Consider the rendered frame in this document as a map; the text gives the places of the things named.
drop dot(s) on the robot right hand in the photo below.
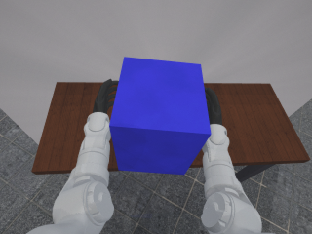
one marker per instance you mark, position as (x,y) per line
(214,109)

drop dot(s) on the carton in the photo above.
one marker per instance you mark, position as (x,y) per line
(160,119)

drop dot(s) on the table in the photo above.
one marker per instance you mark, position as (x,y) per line
(260,132)

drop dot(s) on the robot left upper arm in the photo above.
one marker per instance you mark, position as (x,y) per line
(83,209)

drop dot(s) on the right robot forearm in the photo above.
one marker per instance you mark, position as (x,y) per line
(218,168)

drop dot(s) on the robot right upper arm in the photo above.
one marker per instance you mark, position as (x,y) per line
(226,214)

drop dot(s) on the left robot forearm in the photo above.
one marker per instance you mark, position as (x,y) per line
(93,158)

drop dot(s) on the robot left hand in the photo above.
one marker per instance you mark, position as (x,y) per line
(102,101)

